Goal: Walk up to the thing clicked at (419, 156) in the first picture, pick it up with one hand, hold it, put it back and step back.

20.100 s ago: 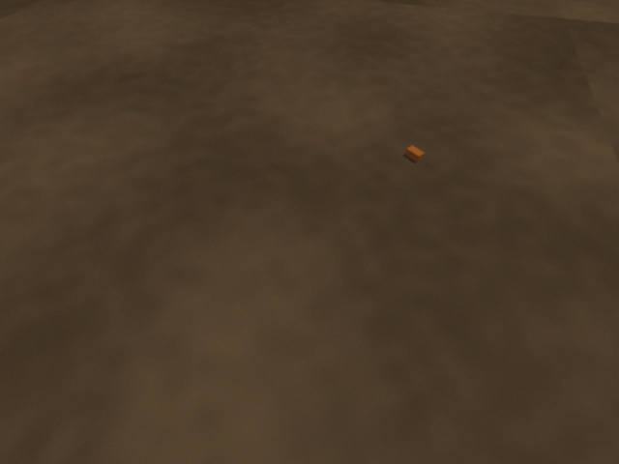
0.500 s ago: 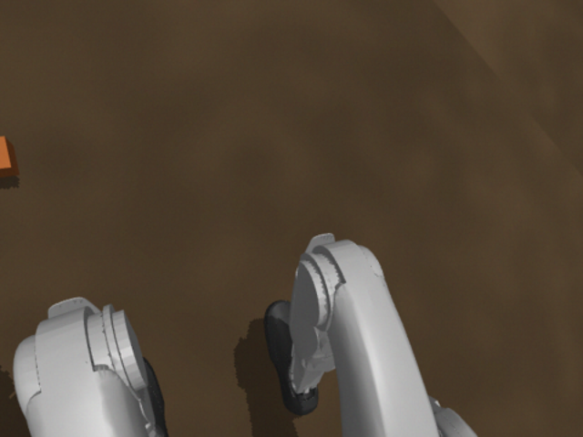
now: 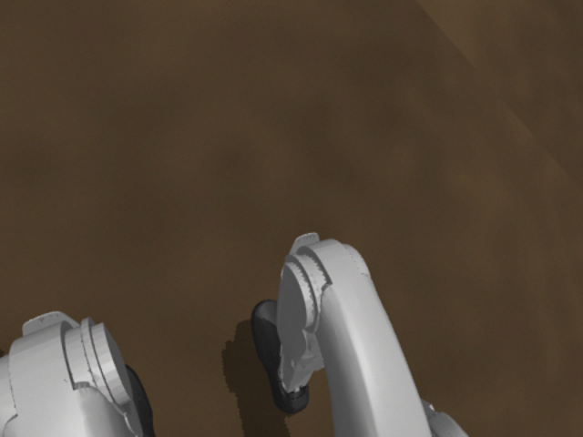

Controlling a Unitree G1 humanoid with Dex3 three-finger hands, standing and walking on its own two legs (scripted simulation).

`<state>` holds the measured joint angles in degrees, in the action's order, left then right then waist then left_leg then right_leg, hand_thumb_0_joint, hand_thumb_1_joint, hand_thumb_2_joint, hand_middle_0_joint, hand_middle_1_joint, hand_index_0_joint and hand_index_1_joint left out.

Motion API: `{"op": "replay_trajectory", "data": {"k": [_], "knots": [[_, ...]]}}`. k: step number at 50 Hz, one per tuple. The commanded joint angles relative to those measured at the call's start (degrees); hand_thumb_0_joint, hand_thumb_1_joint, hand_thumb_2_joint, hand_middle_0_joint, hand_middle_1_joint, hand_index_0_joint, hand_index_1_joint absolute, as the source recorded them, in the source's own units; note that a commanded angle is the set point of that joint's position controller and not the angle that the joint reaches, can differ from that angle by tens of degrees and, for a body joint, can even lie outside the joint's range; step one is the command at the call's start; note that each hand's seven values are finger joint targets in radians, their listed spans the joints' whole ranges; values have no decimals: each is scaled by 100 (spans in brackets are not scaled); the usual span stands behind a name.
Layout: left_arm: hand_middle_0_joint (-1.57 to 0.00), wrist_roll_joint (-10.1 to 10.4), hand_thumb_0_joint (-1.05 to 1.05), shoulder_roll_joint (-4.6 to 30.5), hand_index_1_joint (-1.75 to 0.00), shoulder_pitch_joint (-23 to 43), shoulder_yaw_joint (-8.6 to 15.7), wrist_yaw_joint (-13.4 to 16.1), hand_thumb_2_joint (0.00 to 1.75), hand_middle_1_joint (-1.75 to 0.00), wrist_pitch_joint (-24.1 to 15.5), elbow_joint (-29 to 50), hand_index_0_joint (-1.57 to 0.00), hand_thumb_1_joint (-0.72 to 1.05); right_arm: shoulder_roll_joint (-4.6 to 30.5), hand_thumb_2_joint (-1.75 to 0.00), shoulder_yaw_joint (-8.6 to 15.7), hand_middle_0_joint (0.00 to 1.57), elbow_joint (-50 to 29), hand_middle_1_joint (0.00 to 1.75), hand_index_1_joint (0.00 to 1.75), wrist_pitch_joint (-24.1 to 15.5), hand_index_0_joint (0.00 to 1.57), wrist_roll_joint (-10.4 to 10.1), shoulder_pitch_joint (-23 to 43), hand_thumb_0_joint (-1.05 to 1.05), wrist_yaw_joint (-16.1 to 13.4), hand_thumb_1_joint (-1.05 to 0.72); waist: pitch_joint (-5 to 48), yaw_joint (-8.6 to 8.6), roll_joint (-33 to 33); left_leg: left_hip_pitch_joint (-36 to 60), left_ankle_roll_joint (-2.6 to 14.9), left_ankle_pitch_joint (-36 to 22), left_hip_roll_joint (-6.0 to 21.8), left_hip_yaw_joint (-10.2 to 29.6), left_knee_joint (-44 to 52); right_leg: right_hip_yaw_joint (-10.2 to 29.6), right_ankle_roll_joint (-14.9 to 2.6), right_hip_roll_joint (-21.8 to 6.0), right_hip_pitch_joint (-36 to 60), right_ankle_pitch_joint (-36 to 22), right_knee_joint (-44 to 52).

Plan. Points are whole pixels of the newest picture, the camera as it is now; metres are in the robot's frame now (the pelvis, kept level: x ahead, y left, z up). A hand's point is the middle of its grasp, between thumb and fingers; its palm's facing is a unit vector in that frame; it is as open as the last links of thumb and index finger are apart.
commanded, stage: approach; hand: left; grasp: from above
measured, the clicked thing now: out of the picture +0.52 +0.34 -0.30
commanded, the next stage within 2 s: close in in 0.28 s
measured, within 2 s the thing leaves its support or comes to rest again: neither
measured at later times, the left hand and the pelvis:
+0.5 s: hand out of the picture +0.49 +0.34 -0.18, palm faces -0.49 -0.10 -0.87, open 13.6 cm; pelvis +0.00 +0.00 +0.00, yaw +0 degrees
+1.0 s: hand out of the picture +0.50 +0.32 -0.22, palm faces -0.47 -0.10 -0.87, open 13.8 cm; pelvis +0.00 +0.00 -0.01, yaw -2 degrees
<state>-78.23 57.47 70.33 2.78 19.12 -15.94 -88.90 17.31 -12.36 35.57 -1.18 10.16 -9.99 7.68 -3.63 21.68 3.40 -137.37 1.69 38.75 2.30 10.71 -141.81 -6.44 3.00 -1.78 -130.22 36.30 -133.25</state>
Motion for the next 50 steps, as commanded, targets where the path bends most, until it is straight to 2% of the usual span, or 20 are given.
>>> {"op": "replay_trajectory", "data": {"k": [1,4,6,7,8,9,11,12,15,19,22,27,32,34,40,42,44,47,49,50], "knots": [[-14,62,0,1731,-93,1779,383,356,98,-92,404,821,-12,-51,1712,-89,488,20,-94,30,30,59,20,-60,-1286,0,-58,-89,4277,-24,-3161,3503,-80,-1589,-77,-509,1524,-486,-487,334,1969,-1578,1013],[-14,193,0,1771,-92,1436,492,213,96,-91,661,800,-12,-50,1719,-89,471,20,-194,30,30,83,20,-127,-1243,0,-66,-89,4307,-128,-2989,3400,-56,-1714,-88,-542,1553,-430,-476,320,2131,-1637,1031],[-14,333,0,1653,-93,1325,412,-35,97,-91,755,847,-12,-51,1749,-89,477,20,-258,30,30,96,20,-183,-1214,0,-73,-89,4089,-53,-2793,3204,-12,-1547,-97,-552,1523,-399,-473,330,2083,-1485,1106],[-14,386,0,1706,-93,1258,406,-143,97,-91,762,946,-12,-51,1711,-89,462,20,-246,30,30,120,20,-201,-1168,0,-79,-89,4181,-111,-2672,3102,-2,-1414,-85,-553,1556,-397,-467,353,2215,-1380,1127],[-14,433,0,1660,-92,1104,364,-277,96,-91,778,834,-13,-51,1792,-89,479,20,-241,30,30,127,20,-213,-1183,0,-86,-90,3872,-52,-2485,2861,27,-1339,-114,-596,1445,-366,-474,337,2159,-1299,1194],[-15,515,0,1670,-92,1076,376,-401,95,-91,745,1050,-14,-49,1786,-89,473,20,-257,30,30,142,20,-218,-1177,0,-90,-89,3870,-95,-2404,2812,21,-1269,-112,-601,1484,-365,-483,347,2262,-1203,1229],[-16,619,0,1494,-92,975,327,-641,93,-91,658,1097,-15,-48,1819,-89,476,20,-310,30,30,162,20,-182,-1220,0,-95,-90,3713,47,-2173,2713,11,-1220,-116,-575,1418,-397,-482,334,2323,-1107,1298],[-17,704,0,1505,-92,1005,337,-712,92,-91,564,1231,-16,-46,1803,-89,473,20,-232,30,30,187,20,-182,-1243,0,-116,-90,3714,-1,-2124,2687,1,-1140,-117,-555,1434,-418,-489,342,2327,-1027,1335],[-17,759,0,1430,-92,1141,262,-835,89,-92,212,1303,-18,-43,1854,-89,462,20,-249,30,30,202,20,-127,-1237,0,-159,-90,3484,146,-2039,2633,-26,-866,-123,-496,1337,-470,-507,339,2138,-736,1379],[-20,674,0,1315,-90,1673,120,-640,88,-90,-326,1482,-20,-41,1805,-89,437,20,-20,30,30,213,20,3,-1300,0,-200,-90,3535,238,-2336,3001,-85,-712,-75,-427,1289,-560,-501,357,1939,-659,1370],[-15,456,0,1460,-91,1752,162,-300,91,-91,-476,1433,-16,-45,1821,-89,431,20,8,30,30,202,20,70,-1227,0,-198,-89,3681,161,-2767,3518,-142,-908,-43,-329,1404,-644,-513,353,1741,-842,1238],[-20,140,0,1560,-85,1790,212,268,91,-84,-322,959,-19,-42,1763,-89,383,20,49,30,30,137,20,114,-1207,0,-131,-89,3829,147,-3159,3870,-137,-1414,-11,-284,1505,-679,-482,364,1642,-1287,1003],[-18,82,0,1494,-84,1642,182,598,93,-81,27,368,-15,-45,1836,-90,334,20,27,30,30,-17,20,119,-1180,0,-91,-89,3579,351,-2965,3605,-91,-1649,-18,-319,1369,-676,-436,363,1700,-1576,974],[-18,102,0,1420,-85,1529,102,639,93,-83,129,76,-16,-44,1818,-90,279,20,3,30,30,-75,20,129,-1152,0,-82,-89,3496,394,-2820,3387,-58,-1491,0,-327,1340,-654,-435,398,1811,-1519,1003],[-16,226,0,1755,-88,1593,191,578,93,-86,239,166,-15,-45,1904,-90,196,20,-115,30,30,-215,20,87,-1095,0,-87,-89,3577,361,-2747,3231,-52,-1311,7,-324,1274,-642,-434,399,1989,-1402,971],[-15,293,0,1672,-89,1492,156,543,92,-88,231,100,-14,-45,1904,-90,152,20,-140,30,30,-256,20,88,-1142,0,-79,-89,3375,447,-2643,3069,-32,-1199,-6,-346,1255,-619,-417,394,2047,-1326,993],[-15,268,0,1764,-89,1397,177,504,92,-88,221,64,-14,-45,1940,-90,112,20,-140,30,30,-286,20,100,-1144,0,-88,-89,3264,450,-2576,2983,-25,-1088,-13,-340,1241,-632,-417,402,1990,-1222,1004],[-15,271,0,2169,-88,1489,330,533,94,-87,148,366,-14,-47,2034,-90,85,20,-216,30,30,-272,20,113,-1099,0,-120,-89,3615,337,-2805,3214,-73,-1298,17,-303,1205,-653,-449,402,2146,-1343,982],[-14,281,0,1912,-90,1301,222,528,95,-88,137,195,-12,-48,1988,-90,38,20,-229,30,30,-281,20,130,-1116,0,-110,-89,3455,426,-2787,3257,-78,-1358,37,-298,1156,-655,-446,413,2144,-1376,955],[-13,297,0,1994,-90,1336,282,563,96,-88,106,199,-11,-49,2031,-90,43,20,-182,30,30,-274,20,148,-1122,0,-119,-89,3432,432,-2723,3133,-73,-1370,33,-289,1130,-694,-441,437,2188,-1394,988]]}}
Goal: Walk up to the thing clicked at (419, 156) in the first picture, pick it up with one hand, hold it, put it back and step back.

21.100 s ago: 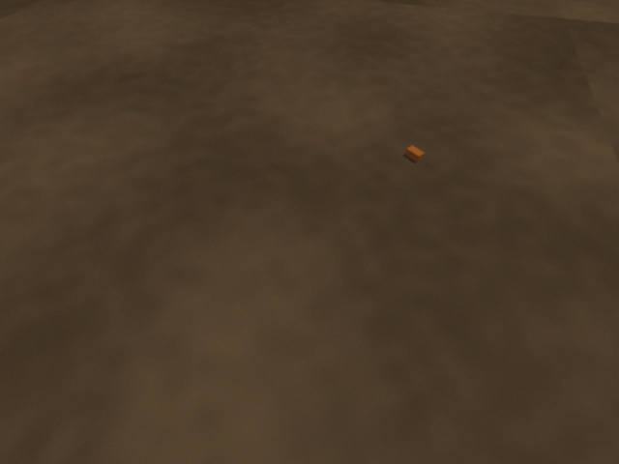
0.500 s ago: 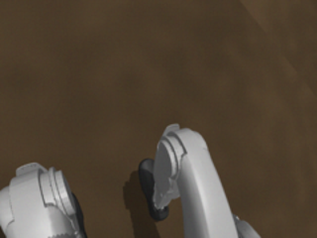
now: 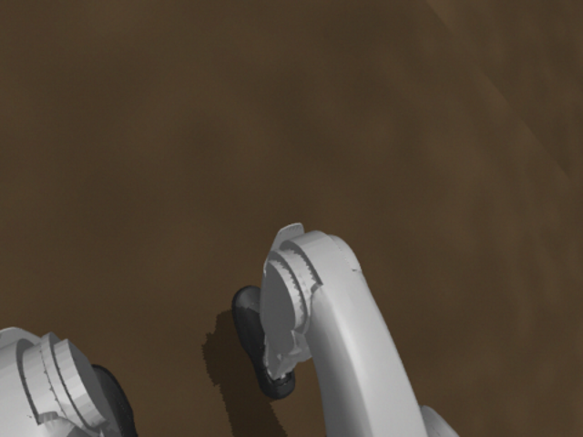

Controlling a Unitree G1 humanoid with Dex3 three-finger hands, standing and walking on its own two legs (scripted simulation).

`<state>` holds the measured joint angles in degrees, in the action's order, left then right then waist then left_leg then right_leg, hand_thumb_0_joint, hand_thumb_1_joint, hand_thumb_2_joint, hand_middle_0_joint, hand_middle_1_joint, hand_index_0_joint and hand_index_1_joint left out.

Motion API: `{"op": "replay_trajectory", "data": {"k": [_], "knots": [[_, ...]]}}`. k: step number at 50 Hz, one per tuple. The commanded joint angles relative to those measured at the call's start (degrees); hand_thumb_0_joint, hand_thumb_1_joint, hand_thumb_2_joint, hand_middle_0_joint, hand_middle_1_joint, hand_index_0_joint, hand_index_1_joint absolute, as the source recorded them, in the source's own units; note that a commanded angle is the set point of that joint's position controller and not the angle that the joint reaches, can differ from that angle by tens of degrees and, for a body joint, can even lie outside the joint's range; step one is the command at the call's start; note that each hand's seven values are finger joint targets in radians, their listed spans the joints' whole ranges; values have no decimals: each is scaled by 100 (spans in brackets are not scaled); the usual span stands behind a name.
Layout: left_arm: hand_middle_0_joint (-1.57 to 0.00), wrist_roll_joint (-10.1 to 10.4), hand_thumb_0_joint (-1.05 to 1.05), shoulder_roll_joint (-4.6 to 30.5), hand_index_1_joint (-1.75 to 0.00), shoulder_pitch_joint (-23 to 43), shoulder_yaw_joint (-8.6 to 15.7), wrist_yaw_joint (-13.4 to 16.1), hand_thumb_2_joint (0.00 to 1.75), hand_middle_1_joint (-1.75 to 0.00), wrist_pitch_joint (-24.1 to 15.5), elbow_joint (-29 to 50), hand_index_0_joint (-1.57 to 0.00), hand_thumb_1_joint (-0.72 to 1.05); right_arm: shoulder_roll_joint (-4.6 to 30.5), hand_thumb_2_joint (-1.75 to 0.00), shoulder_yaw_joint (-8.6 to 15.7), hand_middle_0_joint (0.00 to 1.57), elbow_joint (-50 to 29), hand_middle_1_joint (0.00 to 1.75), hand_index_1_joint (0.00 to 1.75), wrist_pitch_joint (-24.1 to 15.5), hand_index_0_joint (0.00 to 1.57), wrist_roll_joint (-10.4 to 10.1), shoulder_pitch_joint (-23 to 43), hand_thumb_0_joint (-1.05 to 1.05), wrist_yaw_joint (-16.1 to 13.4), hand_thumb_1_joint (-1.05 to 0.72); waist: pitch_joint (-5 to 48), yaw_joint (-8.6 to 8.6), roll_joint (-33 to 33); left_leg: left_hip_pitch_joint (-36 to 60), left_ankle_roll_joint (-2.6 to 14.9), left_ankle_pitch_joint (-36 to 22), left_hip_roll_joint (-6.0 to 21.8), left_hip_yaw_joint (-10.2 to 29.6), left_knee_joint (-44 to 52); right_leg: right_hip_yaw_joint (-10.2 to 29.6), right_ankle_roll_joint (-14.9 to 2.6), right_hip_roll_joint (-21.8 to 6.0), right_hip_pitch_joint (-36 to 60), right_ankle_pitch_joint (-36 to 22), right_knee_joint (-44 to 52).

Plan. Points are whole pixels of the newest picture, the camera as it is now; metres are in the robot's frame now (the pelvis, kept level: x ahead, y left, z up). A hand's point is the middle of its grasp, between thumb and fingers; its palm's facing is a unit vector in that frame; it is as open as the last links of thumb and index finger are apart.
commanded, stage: rest palm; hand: left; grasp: from above
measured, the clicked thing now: out of the picture +0.51 +0.35 -0.29
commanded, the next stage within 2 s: none
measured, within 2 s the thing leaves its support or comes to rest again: neither
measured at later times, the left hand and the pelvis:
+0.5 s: hand out of the picture +0.49 +0.34 -0.23, palm faces -0.46 -0.12 -0.88, open 13.8 cm; pelvis +0.00 +0.00 +0.00, yaw -1 degrees
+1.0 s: hand out of the picture +0.49 +0.35 -0.24, palm faces -0.44 -0.12 -0.89, open 13.4 cm; pelvis +0.00 +0.00 +0.00, yaw -2 degrees
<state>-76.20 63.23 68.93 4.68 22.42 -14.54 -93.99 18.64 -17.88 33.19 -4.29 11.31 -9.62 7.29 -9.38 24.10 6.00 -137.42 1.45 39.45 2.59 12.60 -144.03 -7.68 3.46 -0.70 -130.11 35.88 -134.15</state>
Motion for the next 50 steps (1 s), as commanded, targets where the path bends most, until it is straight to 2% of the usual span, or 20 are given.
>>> {"op": "replay_trajectory", "data": {"k": [1,3,6,8,10,16,20,22,23,26,30,37,38,39,40,41,42,44,47,50], "knots": [[-14,101,0,1415,-90,1454,51,240,96,-88,-56,673,-11,-50,1849,-90,568,20,77,30,30,32,20,24,-1135,0,-80,-90,3973,147,-2935,2998,-35,-1325,4,-485,1357,-554,-489,349,2196,-1280,1077],[-14,51,0,1613,-89,1544,131,274,96,-87,-68,930,-11,-49,1874,-90,571,20,57,30,30,37,20,32,-1145,0,-89,-89,4133,57,-3232,3349,-80,-1445,28,-440,1405,-582,-509,339,2093,-1339,1025],[-14,78,0,1348,-89,1289,30,278,95,-87,-31,607,-12,-49,1958,-90,545,20,8,30,30,-12,20,66,-1093,0,-57,-90,3681,244,-3011,3251,-69,-1407,38,-412,1322,-626,-486,333,1942,-1322,1020],[-15,72,0,1616,-87,1447,156,321,95,-85,-69,851,-13,-49,1973,-90,520,20,37,30,30,-13,20,69,-1099,0,-76,-89,3792,207,-3099,3214,-67,-1429,36,-410,1351,-613,-477,323,2086,-1372,1051],[-16,65,0,1587,-87,1523,100,332,95,-85,-86,948,-13,-48,1939,-90,531,20,91,30,30,-26,20,77,-1080,0,-63,-90,3841,155,-3241,3279,-87,-1389,53,-403,1356,-632,-493,344,2025,-1328,1031],[-17,65,0,1380,-87,1381,-46,370,93,-85,-71,676,-14,-46,1937,-90,494,20,96,30,30,-62,20,105,-1036,0,-19,-90,3748,262,-3150,3331,-85,-1533,75,-346,1309,-666,-474,357,2040,-1447,984],[-18,66,0,1522,-86,1480,24,424,91,-84,-88,805,-16,-44,1989,-90,512,20,109,30,30,-72,20,105,-978,0,-7,-90,3846,225,-3304,3540,-132,-1552,105,-275,1420,-719,-469,352,1994,-1438,964],[-17,73,0,1399,-87,1384,-32,459,91,-86,-72,640,-15,-43,1978,-90,489,20,122,30,30,-75,20,135,-968,0,11,-89,3841,269,-3321,3611,-134,-1721,117,-259,1378,-728,-457,352,2001,-1553,929],[-17,87,0,1214,-87,1281,-120,470,90,-86,-56,411,-16,-42,1995,-90,478,20,110,30,30,-102,20,138,-951,0,25,-90,3514,360,-3236,3411,-127,-1616,98,-264,1353,-739,-460,342,1880,-1498,921],[-18,55,0,1472,-86,1460,-51,519,89,-85,-91,600,-17,-42,1988,-90,427,20,111,30,30,-112,20,136,-918,0,24,-90,3618,306,-3134,3237,-84,-1432,81,-314,1335,-701,-444,361,2072,-1429,991],[-18,133,0,1378,-87,1320,-78,566,88,-87,-67,421,-17,-41,2041,-90,417,20,127,30,30,-171,20,139,-907,0,40,-90,3501,370,-3068,3306,-94,-1453,96,-263,1323,-726,-427,348,1968,-1443,956],[-19,76,0,1744,-86,1368,72,632,87,-85,-60,508,-18,-39,2088,-90,362,20,118,30,30,-203,20,159,-788,0,20,-90,3627,268,-3253,3396,-133,-1402,138,-218,1345,-720,-450,351,1959,-1362,939],[-19,92,0,1683,-87,1553,-13,636,87,-86,-93,774,-18,-39,2070,-90,344,20,38,30,30,-227,20,165,-771,0,24,-90,3734,305,-3392,3467,-135,-1463,140,-220,1362,-721,-450,363,2027,-1433,913],[-19,78,0,1734,-87,1387,108,664,86,-86,-51,489,-18,-39,2085,-90,354,20,124,30,30,-219,20,170,-869,0,25,-90,3720,333,-3343,3463,-135,-1456,143,-197,1382,-735,-439,336,2056,-1437,896],[-19,122,0,1503,-87,1363,-76,631,86,-86,-33,597,-18,-39,2049,-90,355,20,73,30,30,-248,20,162,-765,0,45,-90,3584,299,-3245,3368,-114,-1410,139,-235,1329,-725,-424,357,1957,-1437,885],[-21,116,0,1586,-85,1225,2,637,85,-84,-2,325,-20,-38,2043,-90,347,20,168,30,30,-250,20,166,-801,0,44,-90,3463,353,-3128,3156,-85,-1264,125,-274,1303,-723,-411,376,2029,-1335,952],[-21,148,0,1639,-84,1488,-38,626,84,-84,-43,644,-20,-36,2073,-90,340,20,102,30,30,-247,20,149,-800,0,37,-90,3552,371,-3146,3122,-79,-1295,117,-275,1329,-718,-409,393,2119,-1380,1006],[-20,136,0,1905,-86,1485,109,624,85,-85,-24,650,-19,-38,2105,-90,350,20,198,30,30,-229,20,139,-819,0,14,-90,3709,252,-3315,3328,-129,-1431,148,-229,1332,-726,-438,357,2037,-1428,954],[-20,142,0,1534,-85,1303,-56,558,85,-85,37,473,-19,-37,2103,-90,347,20,194,30,30,-228,20,162,-847,0,31,-90,3553,392,-3270,3383,-142,-1607,159,-204,1309,-756,-426,348,1958,-1546,911],[-21,183,0,1631,-84,1219,-33,501,84,-83,34,279,-21,-35,2092,-90,317,20,215,30,30,-201,20,146,-843,0,23,-90,3391,371,-3103,3090,-104,-1402,140,-241,1321,-736,-421,373,2091,-1406,1003]]}}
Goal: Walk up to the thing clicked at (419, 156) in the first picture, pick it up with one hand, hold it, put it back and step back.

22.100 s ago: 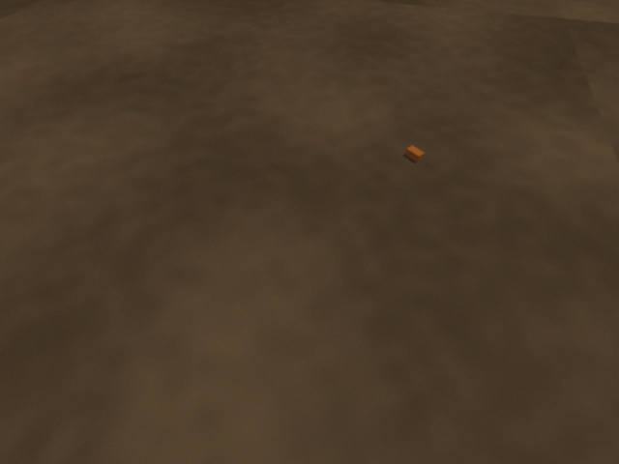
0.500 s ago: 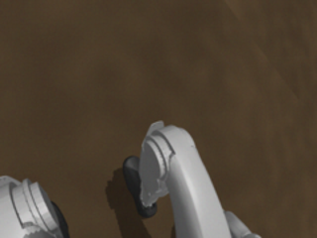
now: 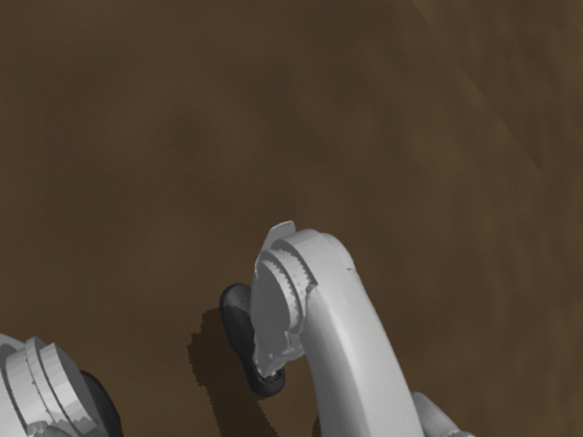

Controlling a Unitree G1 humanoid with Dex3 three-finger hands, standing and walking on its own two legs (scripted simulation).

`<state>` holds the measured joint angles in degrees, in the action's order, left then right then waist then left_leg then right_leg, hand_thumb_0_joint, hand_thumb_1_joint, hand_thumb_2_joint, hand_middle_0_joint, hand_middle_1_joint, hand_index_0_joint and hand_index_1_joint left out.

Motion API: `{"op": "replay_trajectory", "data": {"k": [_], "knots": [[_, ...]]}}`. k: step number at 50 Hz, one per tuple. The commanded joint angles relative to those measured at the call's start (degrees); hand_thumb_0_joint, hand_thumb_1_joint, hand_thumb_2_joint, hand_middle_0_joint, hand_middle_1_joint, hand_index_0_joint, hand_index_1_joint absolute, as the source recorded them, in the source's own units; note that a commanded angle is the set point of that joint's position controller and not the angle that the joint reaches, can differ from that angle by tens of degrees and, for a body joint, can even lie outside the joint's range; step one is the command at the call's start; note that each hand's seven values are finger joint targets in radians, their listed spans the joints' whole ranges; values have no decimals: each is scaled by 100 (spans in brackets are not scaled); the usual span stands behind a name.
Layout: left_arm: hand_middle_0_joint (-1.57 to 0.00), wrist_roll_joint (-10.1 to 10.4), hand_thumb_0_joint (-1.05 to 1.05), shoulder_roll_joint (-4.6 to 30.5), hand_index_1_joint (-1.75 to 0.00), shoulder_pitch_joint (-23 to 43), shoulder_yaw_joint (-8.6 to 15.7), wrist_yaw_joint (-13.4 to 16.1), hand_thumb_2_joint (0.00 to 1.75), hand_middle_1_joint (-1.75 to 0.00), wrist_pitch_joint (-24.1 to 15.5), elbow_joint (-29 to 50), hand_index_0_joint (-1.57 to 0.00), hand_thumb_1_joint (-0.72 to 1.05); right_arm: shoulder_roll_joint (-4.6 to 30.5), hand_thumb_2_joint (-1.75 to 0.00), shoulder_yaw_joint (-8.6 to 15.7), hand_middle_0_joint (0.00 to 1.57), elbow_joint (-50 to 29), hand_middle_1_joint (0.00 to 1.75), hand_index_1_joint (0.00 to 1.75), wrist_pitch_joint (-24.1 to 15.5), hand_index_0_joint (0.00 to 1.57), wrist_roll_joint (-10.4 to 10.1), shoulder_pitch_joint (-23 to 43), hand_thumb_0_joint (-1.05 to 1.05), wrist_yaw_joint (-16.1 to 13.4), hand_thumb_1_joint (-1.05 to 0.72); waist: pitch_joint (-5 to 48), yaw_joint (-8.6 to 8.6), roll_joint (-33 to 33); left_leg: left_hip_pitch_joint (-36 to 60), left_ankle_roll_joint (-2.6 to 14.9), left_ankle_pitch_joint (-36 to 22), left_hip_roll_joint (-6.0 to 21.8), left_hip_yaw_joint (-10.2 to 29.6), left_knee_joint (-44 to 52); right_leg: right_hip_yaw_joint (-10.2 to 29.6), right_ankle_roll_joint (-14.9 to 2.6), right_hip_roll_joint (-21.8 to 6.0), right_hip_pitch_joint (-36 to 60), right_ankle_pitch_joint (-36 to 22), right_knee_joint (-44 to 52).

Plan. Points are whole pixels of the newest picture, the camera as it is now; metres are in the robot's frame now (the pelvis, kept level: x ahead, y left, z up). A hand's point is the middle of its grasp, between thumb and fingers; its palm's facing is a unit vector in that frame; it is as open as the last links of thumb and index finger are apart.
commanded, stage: rest palm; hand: left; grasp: from above
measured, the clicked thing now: out of the picture +0.50 +0.36 -0.29
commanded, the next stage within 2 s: close in 1.42 s
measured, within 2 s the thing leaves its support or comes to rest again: neither
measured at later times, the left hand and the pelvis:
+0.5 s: hand out of the picture +0.48 +0.36 -0.24, palm faces -0.45 -0.14 -0.88, open 12.7 cm; pelvis +0.00 +0.00 +0.00, yaw +0 degrees
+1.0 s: hand out of the picture +0.47 +0.36 -0.24, palm faces -0.46 -0.14 -0.88, open 11.9 cm; pelvis +0.00 +0.00 +0.00, yaw +0 degrees
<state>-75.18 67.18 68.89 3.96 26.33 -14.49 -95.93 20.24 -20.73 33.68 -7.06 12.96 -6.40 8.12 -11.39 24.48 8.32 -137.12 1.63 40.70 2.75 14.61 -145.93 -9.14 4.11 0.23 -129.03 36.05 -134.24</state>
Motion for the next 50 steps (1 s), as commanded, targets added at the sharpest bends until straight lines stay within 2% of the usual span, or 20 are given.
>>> {"op": "replay_trajectory", "data": {"k": [1,4,7,8,10,17,18,22,23,25,29,32,35,37,40,43,45,47,48,50], "knots": [[-22,91,0,1250,-84,1188,54,66,82,-84,30,546,-22,-34,1966,-90,588,20,164,30,30,83,20,-14,-1153,0,-61,-90,3529,324,-3360,3152,-148,-1573,139,-397,1515,-595,-497,252,1875,-1413,992],[-24,121,0,1598,-82,1404,239,46,81,-82,-60,966,-23,-33,2027,-90,579,20,99,30,30,116,20,1,-1129,0,-90,-90,3841,263,-3488,3255,-153,-1693,135,-410,1463,-583,-523,238,2056,-1494,1026],[-24,137,0,1384,-82,1133,184,13,79,-82,-78,679,-25,-30,1969,-90,586,20,103,30,30,150,20,9,-1125,0,-92,-90,3706,311,-3338,3176,-137,-1612,135,-427,1450,-593,-505,259,2027,-1427,1024],[-24,188,0,1240,-82,1182,43,-9,80,-82,-122,823,-24,-30,1939,-90,575,20,54,30,30,139,20,16,-1070,0,-90,-89,3698,316,-3236,3131,-116,-1576,133,-443,1440,-591,-488,292,2063,-1419,1043],[-24,129,0,1428,-82,1256,153,36,79,-82,-158,812,-24,-29,1988,-90,563,20,129,30,30,159,20,18,-1159,0,-117,-90,3673,326,-3354,3196,-141,-1570,133,-401,1483,-616,-497,260,2010,-1407,1044],[-26,77,0,1406,-79,1373,105,161,78,-79,-197,966,-26,-27,1936,-90,567,20,141,30,30,140,20,44,-1141,0,-103,-89,3892,274,-3555,3509,-162,-1730,170,-367,1507,-638,-486,280,1974,-1506,984],[-27,53,0,1246,-79,1238,39,178,76,-80,-167,731,-27,-26,1931,-90,569,20,163,30,30,136,20,66,-1152,0,-93,-89,3692,359,-3514,3402,-163,-1688,155,-370,1509,-651,-489,270,1912,-1478,967],[-29,61,0,1420,-76,1322,135,219,75,-76,-99,812,-29,-23,1949,-90,567,20,152,30,30,102,20,34,-1132,0,-77,-90,3670,314,-3464,3231,-143,-1620,140,-421,1493,-598,-494,271,2002,-1473,1013],[-29,49,0,1544,-76,1476,167,225,74,-77,-103,1056,-30,-23,1946,-90,585,20,116,30,30,97,20,30,-1094,0,-86,-90,3893,209,-3557,3362,-156,-1695,149,-427,1498,-597,-511,292,2041,-1515,1006],[-31,51,0,1466,-75,1475,126,211,73,-75,-71,1018,-31,-22,1933,-90,595,20,60,30,30,85,20,33,-1042,0,-70,-90,4010,251,-3631,3462,-153,-1805,162,-419,1466,-604,-508,294,2026,-1574,983],[-32,126,0,1108,-74,967,12,125,70,-75,58,260,-33,-19,1913,-90,597,20,223,30,30,75,20,20,-1123,0,-46,-90,3374,363,-3243,2982,-135,-1526,133,-436,1482,-622,-490,298,1902,-1387,1046],[-34,148,0,1518,-73,1610,119,33,69,-75,-38,1312,-35,-16,1976,-90,587,20,23,30,30,92,20,-11,-998,0,-76,-90,3964,227,-3519,3290,-143,-1698,145,-432,1475,-593,-498,278,2048,-1517,1051],[-34,169,0,1217,-73,983,99,-21,68,-74,26,572,-35,-16,1976,-90,611,20,175,30,30,110,20,10,-1139,0,-68,-90,3552,322,-3321,3231,-169,-1679,149,-389,1471,-623,-512,256,1913,-1449,1017],[-34,217,0,1300,-72,1070,114,-42,68,-73,-56,685,-35,-15,1929,-90,513,20,103,30,30,139,20,4,-1086,0,-73,-89,3527,365,-3090,2963,-123,-1519,132,-403,1466,-624,-488,286,2090,-1368,1086],[-36,124,0,1664,-71,1468,199,-25,67,-72,-185,1269,-37,-14,1963,-90,544,20,43,30,30,175,20,31,-1081,0,-112,-89,4054,211,-3534,3403,-151,-1691,143,-409,1480,-595,-514,276,2188,-1480,1035],[-35,174,0,1177,-71,1022,2,-1,66,-72,-153,686,-36,-13,1884,-90,537,20,105,30,30,167,20,45,-1126,0,-87,-89,3611,351,-3249,3194,-114,-1597,134,-438,1442,-614,-465,317,2098,-1438,1045],[-37,138,0,1348,-69,1201,50,61,66,-70,-203,790,-38,-11,1971,-90,520,20,125,30,30,165,20,32,-1083,0,-117,-89,3478,363,-3271,3034,-132,-1496,131,-412,1437,-642,-501,311,1963,-1343,1068],[-38,77,0,1597,-68,1411,151,100,65,-69,-243,1114,-39,-11,1986,-90,531,20,96,30,30,174,20,48,-1105,0,-135,-89,3778,250,-3516,3413,-172,-1607,158,-349,1536,-658,-512,286,1974,-1392,1023],[-38,30,0,1615,-68,1442,140,112,65,-69,-236,1211,-39,-12,1946,-90,526,20,86,30,30,173,20,54,-1083,0,-123,-89,3933,220,-3747,3595,-187,-1752,180,-357,1532,-632,-509,281,1999,-1480,984],[-37,80,0,1389,-68,1224,93,161,65,-69,-203,882,-38,-12,1997,-90,543,20,70,30,30,153,20,67,-1025,0,-106,-89,3695,312,-3562,3400,-194,-1775,177,-332,1467,-689,-519,294,1865,-1492,960]]}}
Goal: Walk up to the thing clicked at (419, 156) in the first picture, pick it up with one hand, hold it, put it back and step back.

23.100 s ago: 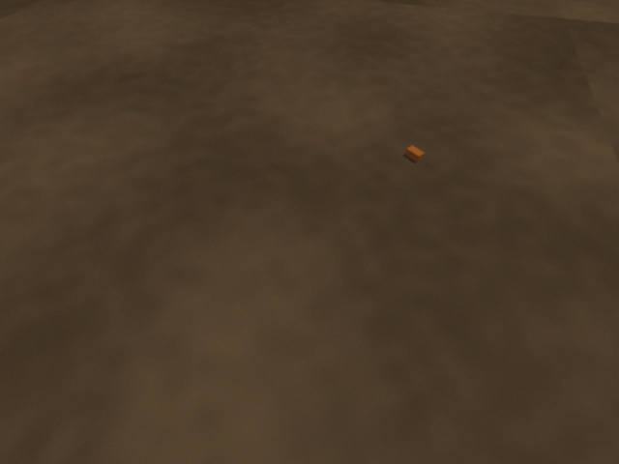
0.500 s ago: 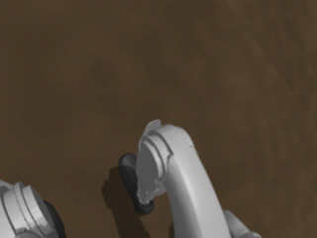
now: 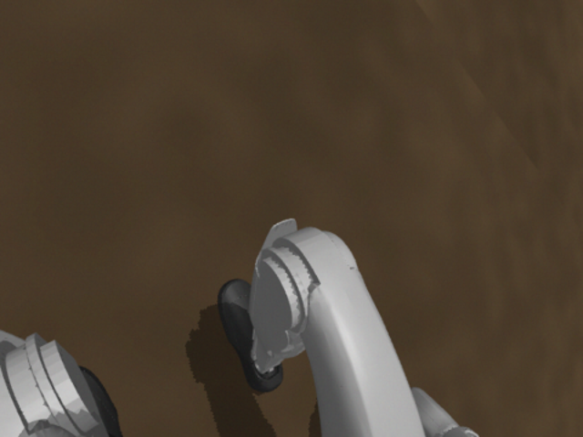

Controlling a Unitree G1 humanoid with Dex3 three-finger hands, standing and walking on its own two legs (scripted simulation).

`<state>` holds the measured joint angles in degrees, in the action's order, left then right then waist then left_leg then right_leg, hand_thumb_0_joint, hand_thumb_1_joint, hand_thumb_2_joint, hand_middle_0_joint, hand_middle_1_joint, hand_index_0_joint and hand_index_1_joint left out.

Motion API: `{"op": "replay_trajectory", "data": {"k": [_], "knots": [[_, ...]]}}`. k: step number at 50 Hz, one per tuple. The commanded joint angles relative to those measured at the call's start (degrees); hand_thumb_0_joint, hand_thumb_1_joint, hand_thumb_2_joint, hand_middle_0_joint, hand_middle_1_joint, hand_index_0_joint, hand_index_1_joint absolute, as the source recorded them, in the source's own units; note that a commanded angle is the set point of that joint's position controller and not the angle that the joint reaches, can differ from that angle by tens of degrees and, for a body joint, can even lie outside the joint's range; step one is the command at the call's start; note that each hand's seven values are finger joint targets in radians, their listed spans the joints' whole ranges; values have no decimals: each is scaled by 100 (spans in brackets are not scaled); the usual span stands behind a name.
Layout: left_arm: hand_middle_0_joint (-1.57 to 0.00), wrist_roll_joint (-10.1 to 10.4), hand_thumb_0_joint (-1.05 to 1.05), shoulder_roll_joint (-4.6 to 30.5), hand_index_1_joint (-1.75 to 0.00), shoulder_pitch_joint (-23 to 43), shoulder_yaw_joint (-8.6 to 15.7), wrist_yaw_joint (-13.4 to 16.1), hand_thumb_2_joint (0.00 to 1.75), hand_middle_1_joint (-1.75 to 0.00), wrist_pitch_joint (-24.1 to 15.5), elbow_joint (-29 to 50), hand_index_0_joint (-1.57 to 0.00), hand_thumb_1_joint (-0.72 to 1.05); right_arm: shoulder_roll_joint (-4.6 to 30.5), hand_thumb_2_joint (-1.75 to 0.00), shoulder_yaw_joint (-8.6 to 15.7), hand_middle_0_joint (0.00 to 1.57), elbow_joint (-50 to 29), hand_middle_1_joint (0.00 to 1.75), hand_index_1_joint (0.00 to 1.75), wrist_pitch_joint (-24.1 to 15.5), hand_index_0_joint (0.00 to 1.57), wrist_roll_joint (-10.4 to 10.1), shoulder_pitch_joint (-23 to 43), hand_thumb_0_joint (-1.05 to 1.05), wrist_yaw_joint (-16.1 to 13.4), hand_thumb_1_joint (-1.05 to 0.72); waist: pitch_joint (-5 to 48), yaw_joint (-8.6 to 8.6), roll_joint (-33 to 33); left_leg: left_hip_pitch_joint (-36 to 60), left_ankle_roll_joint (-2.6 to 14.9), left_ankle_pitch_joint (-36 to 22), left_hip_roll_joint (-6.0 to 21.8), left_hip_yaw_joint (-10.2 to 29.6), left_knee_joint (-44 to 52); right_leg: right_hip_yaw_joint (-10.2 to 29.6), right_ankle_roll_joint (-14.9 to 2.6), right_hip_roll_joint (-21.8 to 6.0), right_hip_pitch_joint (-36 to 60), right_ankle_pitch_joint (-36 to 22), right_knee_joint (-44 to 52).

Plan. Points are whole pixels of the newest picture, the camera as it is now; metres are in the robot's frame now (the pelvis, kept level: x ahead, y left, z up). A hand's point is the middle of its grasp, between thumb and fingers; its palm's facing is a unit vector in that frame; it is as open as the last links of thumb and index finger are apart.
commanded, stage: rest palm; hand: left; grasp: from above
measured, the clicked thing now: out of the picture +0.49 +0.37 -0.29
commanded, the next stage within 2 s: close in 0.42 s
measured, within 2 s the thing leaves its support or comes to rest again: neither
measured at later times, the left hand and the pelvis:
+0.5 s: hand out of the picture +0.48 +0.36 -0.25, palm faces -0.46 -0.15 -0.88, open 11.4 cm; pelvis +0.00 +0.00 +0.00, yaw +0 degrees
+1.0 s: hand out of the picture +0.48 +0.36 -0.25, palm faces -0.46 -0.14 -0.87, open 9.8 cm; pelvis +0.00 +0.00 +0.00, yaw +0 degrees
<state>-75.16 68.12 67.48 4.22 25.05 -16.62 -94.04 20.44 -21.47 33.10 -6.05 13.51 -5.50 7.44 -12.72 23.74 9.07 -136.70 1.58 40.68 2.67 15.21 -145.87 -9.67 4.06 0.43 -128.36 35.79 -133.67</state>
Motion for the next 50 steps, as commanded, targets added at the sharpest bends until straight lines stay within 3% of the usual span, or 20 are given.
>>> {"op": "replay_trajectory", "data": {"k": [1,3,5,10,13,15,17,22,25,27,29,31,32,33,34,36,39,43,46,50], "knots": [[-36,76,0,1278,-69,1297,87,322,66,-70,26,530,-37,-12,1938,-90,585,20,214,30,30,64,20,26,-1194,0,-34,-89,3782,419,-3506,3292,-171,-1723,181,-394,1451,-641,-496,282,1880,-1456,949],[-40,75,0,1149,-66,1186,4,317,63,-68,60,414,-41,-8,1842,-90,500,20,201,30,30,31,20,27,-1124,0,-19,-89,3590,423,-3351,3057,-135,-1583,161,-461,1395,-591,-474,280,1904,-1394,982],[-41,44,0,1523,-65,1554,199,334,63,-66,58,935,-42,-7,1964,-90,575,20,230,30,30,22,20,17,-1199,0,-35,-89,3883,350,-3694,3395,-174,-1730,185,-413,1475,-576,-487,243,1817,-1462,954],[-41,128,0,1215,-64,1244,89,293,62,-65,179,488,-42,-7,1932,-90,586,20,213,30,30,-1,20,5,-1138,0,-12,-89,3652,422,-3409,3131,-149,-1563,172,-438,1419,-588,-491,273,1803,-1364,970],[-41,94,0,1483,-65,1443,176,243,61,-66,163,870,-42,-6,1967,-90,604,20,194,30,30,-10,20,-10,-1148,0,-27,-89,3914,345,-3669,3339,-171,-1629,182,-427,1470,-550,-508,258,1886,-1391,940],[-42,94,0,1449,-64,1320,188,207,61,-65,196,669,-42,-7,1984,-90,622,20,215,30,30,17,20,-8,-1160,0,-24,-89,3883,335,-3559,3224,-173,-1645,180,-432,1431,-586,-507,259,1840,-1412,949],[-42,155,0,1215,-63,1064,81,184,61,-64,195,388,-43,-6,1901,-90,553,20,179,30,30,26,20,-5,-1159,0,-11,-89,3608,418,-3329,3022,-138,-1546,164,-448,1451,-578,-480,278,1932,-1358,989],[-42,132,0,1462,-63,1488,153,170,59,-65,86,990,-43,-4,2004,-90,607,20,187,30,30,56,20,13,-1166,0,-35,-89,4019,336,-3730,3453,-210,-1886,203,-368,1478,-625,-515,262,1872,-1536,913],[-44,161,0,1084,-62,1042,15,145,59,-63,115,360,-45,-3,1883,-90,489,20,192,30,30,56,20,5,-1138,0,-9,-89,3403,464,-3263,3027,-171,-1625,174,-384,1410,-641,-504,275,1735,-1335,987],[-45,137,0,1549,-63,1436,199,172,55,-65,30,993,-48,2,1949,-89,493,20,129,30,30,53,20,10,-1136,0,-45,-88,3830,355,-3535,3257,-164,-1617,161,-416,1426,-566,-513,247,1950,-1368,1001],[-48,85,0,1671,-61,1598,264,185,53,-63,14,1306,-50,4,2039,-90,624,20,165,30,30,65,20,31,-1133,0,-49,-88,4160,254,-3881,3596,-227,-2017,210,-407,1401,-585,-534,241,1885,-1601,916],[-48,138,0,1164,-60,1014,53,178,51,-63,84,504,-51,7,1943,-89,577,20,186,30,30,65,20,32,-1227,0,-5,-88,3669,457,-3410,3245,-157,-1813,178,-434,1396,-590,-479,270,1926,-1480,955],[-48,157,0,1119,-60,1051,100,222,50,-63,68,397,-51,8,1884,-89,509,20,193,30,30,80,20,26,-1169,0,-6,-88,3510,470,-3274,3053,-176,-1684,178,-387,1417,-658,-501,287,1835,-1384,994],[-49,148,0,1204,-59,1084,107,224,49,-63,63,430,-52,10,1901,-89,493,20,202,30,30,75,20,24,-1126,0,-17,-88,3382,441,-3263,2944,-163,-1542,159,-412,1404,-643,-508,280,1724,-1280,1018],[-49,151,0,1498,-59,1500,162,231,49,-63,10,1044,-53,10,1970,-89,579,20,211,30,30,64,20,29,-1163,0,-40,-88,3817,373,-3582,3221,-154,-1593,173,-459,1438,-589,-486,290,1977,-1364,1035],[-49,61,0,1594,-60,1577,202,257,48,-64,39,1080,-53,11,1995,-89,586,20,134,30,30,38,20,44,-1158,0,-41,-88,4107,336,-3784,3419,-180,-1836,176,-437,1421,-590,-518,250,1969,-1549,920],[-53,147,0,1170,-55,1118,33,262,45,-58,118,411,-56,14,1945,-89,581,20,236,30,30,33,20,20,-1249,0,-10,-88,3536,473,-3220,2928,-121,-1542,155,-473,1389,-599,-472,302,1967,-1372,1011],[-55,106,0,1503,-54,1472,147,218,43,-58,142,928,-59,16,1940,-89,577,20,225,30,30,32,20,14,-1199,0,-34,-88,4061,322,-3783,3501,-177,-1875,201,-430,1446,-564,-499,265,1932,-1512,945],[-57,179,0,1213,-50,1039,75,196,41,-54,204,424,-61,19,1919,-89,542,20,216,30,30,37,20,0,-1185,0,-10,-88,3594,410,-3289,3035,-145,-1653,172,-446,1421,-591,-484,284,1924,-1406,995],[-59,150,0,1641,-49,1508,245,176,39,-52,109,1071,-63,22,2041,-89,611,20,143,30,30,62,20,4,-1145,0,-64,-88,4052,307,-3663,3351,-187,-1753,183,-428,1431,-588,-528,257,1968,-1461,978]]}}
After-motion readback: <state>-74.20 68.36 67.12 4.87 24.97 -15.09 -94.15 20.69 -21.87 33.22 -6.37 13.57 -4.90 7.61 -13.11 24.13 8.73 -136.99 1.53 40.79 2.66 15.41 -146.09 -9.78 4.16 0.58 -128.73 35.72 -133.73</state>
